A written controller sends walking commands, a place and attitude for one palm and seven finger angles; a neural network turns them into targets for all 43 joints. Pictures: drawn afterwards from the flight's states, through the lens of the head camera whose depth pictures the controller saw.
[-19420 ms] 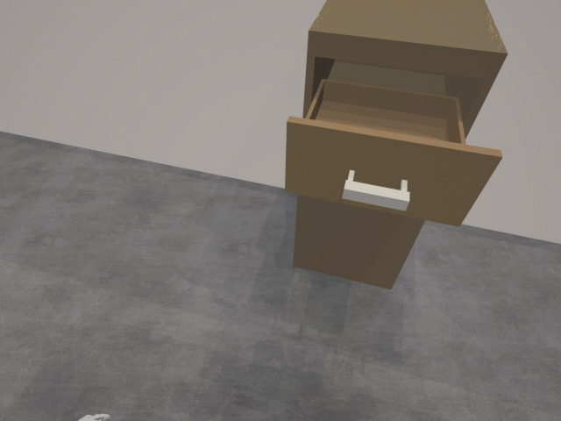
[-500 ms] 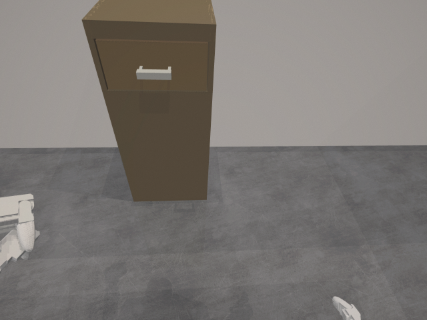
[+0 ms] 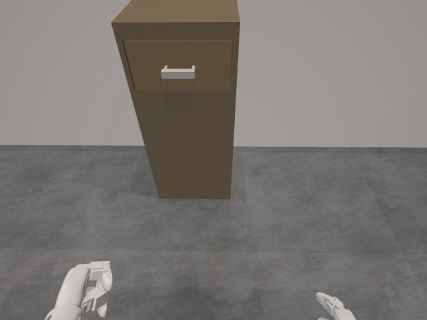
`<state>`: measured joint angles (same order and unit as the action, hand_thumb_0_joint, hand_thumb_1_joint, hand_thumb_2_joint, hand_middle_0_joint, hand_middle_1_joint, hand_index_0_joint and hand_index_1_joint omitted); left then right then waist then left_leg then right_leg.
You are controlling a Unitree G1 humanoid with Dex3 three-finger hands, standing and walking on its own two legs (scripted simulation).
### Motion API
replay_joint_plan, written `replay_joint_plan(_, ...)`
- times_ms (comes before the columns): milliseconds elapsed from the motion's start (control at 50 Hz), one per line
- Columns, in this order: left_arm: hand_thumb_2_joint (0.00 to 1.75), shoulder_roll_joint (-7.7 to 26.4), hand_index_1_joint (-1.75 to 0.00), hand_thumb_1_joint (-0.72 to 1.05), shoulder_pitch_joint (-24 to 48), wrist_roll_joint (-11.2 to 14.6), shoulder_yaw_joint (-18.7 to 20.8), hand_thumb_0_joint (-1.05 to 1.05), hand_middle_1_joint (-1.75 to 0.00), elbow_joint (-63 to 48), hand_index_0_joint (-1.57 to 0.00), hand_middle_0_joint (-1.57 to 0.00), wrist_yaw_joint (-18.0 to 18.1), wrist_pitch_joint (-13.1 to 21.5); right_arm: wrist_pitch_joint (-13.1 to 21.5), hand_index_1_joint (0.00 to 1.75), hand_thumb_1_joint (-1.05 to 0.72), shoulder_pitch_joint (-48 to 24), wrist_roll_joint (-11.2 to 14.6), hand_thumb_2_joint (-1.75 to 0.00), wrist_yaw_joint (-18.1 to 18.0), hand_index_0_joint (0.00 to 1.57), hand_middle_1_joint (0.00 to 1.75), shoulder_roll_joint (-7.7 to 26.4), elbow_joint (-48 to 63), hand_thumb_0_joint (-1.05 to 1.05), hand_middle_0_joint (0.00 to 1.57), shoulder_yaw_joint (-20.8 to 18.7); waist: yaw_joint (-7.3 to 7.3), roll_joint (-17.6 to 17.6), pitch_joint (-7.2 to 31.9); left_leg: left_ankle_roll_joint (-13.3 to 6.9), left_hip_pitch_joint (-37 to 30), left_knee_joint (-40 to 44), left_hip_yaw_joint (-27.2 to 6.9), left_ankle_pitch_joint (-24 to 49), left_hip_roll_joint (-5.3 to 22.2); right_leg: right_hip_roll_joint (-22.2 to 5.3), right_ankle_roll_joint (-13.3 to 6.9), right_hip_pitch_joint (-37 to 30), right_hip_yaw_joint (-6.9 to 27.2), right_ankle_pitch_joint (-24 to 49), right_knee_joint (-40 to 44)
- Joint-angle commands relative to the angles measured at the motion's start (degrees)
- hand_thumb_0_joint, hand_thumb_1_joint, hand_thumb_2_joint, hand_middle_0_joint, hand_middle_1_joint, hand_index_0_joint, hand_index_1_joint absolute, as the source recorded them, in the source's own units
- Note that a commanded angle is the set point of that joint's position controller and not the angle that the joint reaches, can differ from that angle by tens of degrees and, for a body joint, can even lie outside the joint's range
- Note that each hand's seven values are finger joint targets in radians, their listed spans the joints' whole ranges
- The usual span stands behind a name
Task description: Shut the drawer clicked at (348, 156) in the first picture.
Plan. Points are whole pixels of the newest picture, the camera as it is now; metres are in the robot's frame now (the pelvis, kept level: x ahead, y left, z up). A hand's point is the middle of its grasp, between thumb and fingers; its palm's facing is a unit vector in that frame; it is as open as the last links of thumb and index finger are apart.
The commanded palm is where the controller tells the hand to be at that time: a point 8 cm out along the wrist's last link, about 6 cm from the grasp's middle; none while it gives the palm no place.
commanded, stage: let the arm hang, fingers relaxed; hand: left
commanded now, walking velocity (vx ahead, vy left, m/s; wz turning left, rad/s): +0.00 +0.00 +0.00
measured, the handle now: (179, 70) +0.90 +0.17 +0.05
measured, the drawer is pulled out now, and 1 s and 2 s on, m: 0.00 0.00 0.00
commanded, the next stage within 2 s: look to check the result in 0.94 s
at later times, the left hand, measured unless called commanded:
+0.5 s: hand out of the picture -0.08 +0.18 -0.15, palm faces +0.03 -0.98 -0.21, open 6.2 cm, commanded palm none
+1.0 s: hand out of the picture -0.02 +0.15 -0.16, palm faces +0.04 -0.99 -0.17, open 7.3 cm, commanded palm none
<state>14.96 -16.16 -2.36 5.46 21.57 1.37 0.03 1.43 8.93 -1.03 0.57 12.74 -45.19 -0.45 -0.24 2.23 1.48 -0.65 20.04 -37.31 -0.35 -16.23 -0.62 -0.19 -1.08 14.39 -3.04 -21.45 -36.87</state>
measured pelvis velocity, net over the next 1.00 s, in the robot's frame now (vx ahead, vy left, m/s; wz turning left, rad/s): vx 0.00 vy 0.00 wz -0.01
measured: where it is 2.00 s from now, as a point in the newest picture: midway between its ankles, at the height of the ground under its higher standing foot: outside the picture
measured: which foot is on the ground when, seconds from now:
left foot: down 0.00-1.00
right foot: down 0.00-1.00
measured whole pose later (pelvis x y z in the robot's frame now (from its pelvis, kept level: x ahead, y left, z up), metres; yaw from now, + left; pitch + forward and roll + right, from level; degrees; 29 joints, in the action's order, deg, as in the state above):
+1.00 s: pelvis +0.00 +0.00 +0.02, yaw -1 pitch -2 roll +0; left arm 6.3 -17.7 -0.7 1.2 65.7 2.1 0.5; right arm -0.5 19.5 -0.8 -2.3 5.8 -64.9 -0.8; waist -0.8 0.5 -2.6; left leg -0.5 13.9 -26.1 0.2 -10.4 -0.1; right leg 0.5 -1.2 8.8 -2.4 -15.4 -26.2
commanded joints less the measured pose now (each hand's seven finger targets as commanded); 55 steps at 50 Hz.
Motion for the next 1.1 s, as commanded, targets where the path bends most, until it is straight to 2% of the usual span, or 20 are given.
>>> replay_joint_plan(0,0.9,5.0,-1.21,0.9,0.3,0.9,-1.5,0.0,-1.21,10.6,-1.04,-1.04,-0.2,-0.4,-0.8,0.3,-0.9,2.8,-0.8,-0.9,-0.7,0.2,0.3,5.8,1.3,0.0,0.2,-2.1,-0.7,-3.1,-1.9,-1.5,-5.8,6.9,-4.2,19.0,4.4,-6.7,-2.1,1.1,6.0,21.4,8.1)
replay_joint_plan(20,0.9,4.5,-1.17,0.9,0.6,1.2,-2.0,0.0,-1.17,14.3,-1.0,-1.0,-0.1,-0.6,-0.8,0.3,-0.9,2.5,-0.8,-0.9,-0.9,0.2,0.3,6.1,-0.1,0.0,0.2,-1.6,-0.02,3.6,-2.5,-2.8,-4.2,10.0,-7.4,20.4,6.0,-4.5,-0.8,-0.3,4.8,14.3,8.0)
replay_joint_plan(40,0.9,4.2,-1.12,0.9,0.2,1.4,-2.3,0.0,-1.12,18.0,-0.96,-0.96,0.0,-0.7,-0.8,0.3,-0.9,2.2,-0.8,-0.9,-1.2,0.2,0.3,6.1,-1.4,0.0,0.2,-1.2,0.61,7.2,-3.2,-3.6,-2.4,13.0,-9.3,17.9,7.0,-3.4,-0.4,-2.3,4.2,8.5,9.0)
replay_joint_plan(60,0.9,4.7,-1.08,0.9,-0.6,1.5,-2.5,0.0,-1.08,21.4,-0.92,-0.92,0.0,-0.8,-0.9,0.3,-0.9,1.8,-0.6,-0.9,-1.5,0.2,0.3,6.4,-2.4,0.0,0.2,-1.0,1.35,6.0,-4.0,-3.7,-1.5,14.2,-10.1,15.3,7.3,-3.1,-0.4,-3.6,4.2,6.5,10.8)
replay_joint_plan(80,0.9,3.8,-1.04,0.9,-1.1,1.6,-2.8,0.0,-1.04,24.6,-0.88,-0.88,-0.2,-0.6,-1.0,0.3,-0.9,2.1,-0.4,-0.9,-1.8,0.2,0.3,5.9,-3.8,0.0,0.2,-0.9,1.27,6.4,-3.8,-3.3,-1.7,14.8,-9.2,11.6,6.7,-3.5,-0.7,-4.4,4.8,6.4,12.7)
replay_joint_plan(100,0.9,2.5,-0.99,0.9,-2.2,1.7,-2.4,0.0,-0.99,26.9,-0.84,-0.84,-0.1,-0.5,-1.2,0.3,-0.9,2.9,-0.6,-0.9,-2.0,0.2,0.3,4.7,-5.0,0.0,0.2,-1.0,1.3,9.0,-2.6,-2.9,-2.7,15.3,-8.4,8.7,6.2,-3.8,-1.3,-5.1,5.1,6.6,13.9)
replay_joint_plan(120,0.9,2.9,-0.95,0.9,-2.3,1.8,-2.7,0.0,-0.95,29.0,-0.8,-0.8,-0.2,-0.4,-1.3,0.3,-0.9,3.7,-0.5,-0.9,-2.1,0.2,0.3,4.3,-6.1,0.0,0.2,-0.9,1.07,10.5,-2.0,-2.6,-3.3,15.7,-7.7,6.2,5.8,-4.1,-1.6,-5.4,5.2,6.6,14.7)
replay_joint_plan(140,0.9,2.9,-0.91,0.9,-2.3,1.8,-2.9,0.0,-0.91,30.8,-0.76,-0.76,-0.3,-0.3,-1.4,0.3,-0.9,4.6,-0.4,-0.9,-2.2,0.2,0.3,4.0,-7.0,0.0,0.2,-0.9,0.83,10.0,-1.9,-2.4,-4.0,16.1,-7.6,4.7,5.5,-4.0,-1.9,-5.3,5.4,6.6,15.2)
replay_joint_plan(180,0.9,2.7,-0.82,0.9,-2.5,1.8,-3.3,0.0,-0.82,33.7,-0.68,-0.68,-0.4,-0.2,-1.7,0.3,-0.9,6.8,-0.1,-0.9,-2.4,0.2,0.3,4.1,-9.0,0.0,0.2,-1.1,0.32,4.4,-2.0,-2.3,-5.3,16.5,-7.6,3.4,6.0,-4.2,-2.0,-4.6,5.3,5.7,16.9)
replay_joint_plan(260,0.9,1.9,-0.65,0.9,-4.2,1.9,-4.1,0.0,-0.65,38.6,-0.52,-0.52,-0.2,0.1,-1.7,0.3,-0.9,9.9,0.2,-0.9,-2.6,0.2,0.3,3.7,-12.5,0.0,0.2,-1.2,-0.01,0.9,-2.3,-2.3,-8.0,16.6,-7.0,5.0,6.0,-4.3,-2.2,-3.5,5.2,6.1,17.8)
replay_joint_plan(320,0.9,1.0,-0.52,0.9,-5.4,2.0,-4.5,0.0,-0.52,41.3,-0.4,-0.4,0.1,0.2,-1.8,0.3,-0.9,11.5,0.4,-0.9,-2.8,0.2,0.3,2.7,-14.8,0.0,0.2,-1.0,-0.08,-1.3,-4.2,-2.3,-8.4,16.8,-6.4,5.6,5.9,-4.7,-2.1,-2.4,4.9,5.9,18.4)
replay_joint_plan(420,0.9,-0.5,-0.3,0.9,-7.1,2.0,-4.6,0.0,-0.3,43.8,-0.2,-0.2,0.5,0.0,-2.1,0.3,-0.9,13.1,0.3,-0.9,-2.9,0.2,0.3,1.1,-17.1,0.0,0.2,-0.9,-0.15,-1.4,-7.6,-2.2,-7.5,18.1,-6.0,2.0,5.6,-4.5,-2.2,0.1,5.1,2.3,18.7)
replay_joint_plan(480,0.9,-1.0,-0.3,0.9,-7.8,1.9,-4.5,0.0,-0.3,44.3,-0.2,-0.2,0.7,0.0,-2.2,0.3,-0.9,13.6,0.2,-0.9,-2.8,0.2,0.3,-0.1,-17.7,0.0,0.2,-1.1,0.0,-2.5,-8.3,-2.2,-6.6,18.1,-5.6,0.3,5.2,-4.5,-2.1,0.7,5.3,0.6,18.8)
replay_joint_plan(580,0.9,-2.3,-0.3,0.9,-7.9,1.9,-4.3,0.0,-0.3,44.3,-0.2,-0.2,1.1,0.4,-2.0,0.3,-0.9,14.4,0.1,-0.9,-2.8,0.2,0.3,-1.8,-18.6,0.0,0.2,-1.1,-0.1,-3.4,-8.6,-1.9,-6.8,16.6,-4.4,3.5,4.7,-4.9,-2.2,1.4,5.7,1.4,18.9)
replay_joint_plan(620,0.9,-2.9,-0.3,0.9,-7.8,1.9,-4.2,0.0,-0.3,44.1,-0.2,-0.2,1.1,0.4,-2.0,0.3,-0.9,14.5,0.1,-0.9,-2.8,0.2,0.3,-2.4,-18.8,0.0,0.2,-1.1,-0.2,-1.9,-9.7,-1.9,-6.6,16.7,-4.3,3.1,4.7,-4.8,-2.2,2.3,5.7,1.0,18.9)
replay_joint_plan(720,0.9,-3.6,-0.3,0.9,-7.4,1.8,-3.9,0.0,-0.3,43.6,-0.2,-0.2,1.2,0.3,-1.9,0.3,-0.9,14.5,-0.1,-0.9,-2.9,0.2,0.3,-3.0,-18.8,0.0,0.2,-1.3,-0.02,-1.2,-10.7,-1.8,-4.9,16.8,-4.5,1.9,4.5,-4.5,-2.2,2.5,5.8,0.8,18.7)
replay_joint_plan(760,0.9,-3.5,-0.3,0.9,-7.2,1.8,-3.7,0.0,-0.3,43.4,-0.2,-0.2,1.2,0.4,-1.9,0.3,-0.9,14.9,0.0,-0.9,-2.9,0.2,0.3,-3.0,-18.6,0.0,0.2,-1.4,-0.1,-1.9,-10.0,-1.8,-5.3,16.4,-4.4,2.5,4.5,-4.5,-2.4,2.4,5.9,0.5,18.7)
replay_joint_plan(840,0.9,-3.8,-0.3,0.9,-6.7,1.9,-3.5,0.0,-0.3,43.2,-0.2,-0.2,1.1,0.5,-1.6,0.3,-0.9,15.0,-0.1,-0.9,-3.0,0.2,0.3,-3.1,-18.7,0.0,0.2,-1.3,-0.19,0.2,-9.1,-1.8,-5.6,17.0,-4.9,3.6,4.9,-4.3,-2.3,1.2,5.7,2.9,18.0)
replay_joint_plan(960,0.9,-3.3,-0.3,0.9,-6.5,1.9,-3.5,0.0,-0.3,43.4,-0.2,-0.2,1.1,0.8,-1.3,0.3,-0.9,14.8,0.2,-0.9,-3.2,0.2,0.3,-2.4,-18.6,0.0,0.2,-1.4,-0.14,-1.4,-6.8,-1.8,-7.7,15.7,-4.3,9.1,5.2,-4.7,-2.2,-0.9,5.6,7.4,17.8)
replay_joint_plan(1080,0.9,-3.0,-0.3,0.9,-6.0,2.0,-3.7,0.0,-0.3,43.7,-0.2,-0.2,1.1,0.8,-1.7,0.3,-0.9,14.4,0.1,-0.9,-3.1,0.2,0.3,-2.1,-19.0,0.0,0.2,-1.3,-0.54,-1.7,-8.2,-1.5,-8.3,15.5,-3.7,8.2,5.1,-5.0,-2.3,0.3,6.0,5.4,19.0)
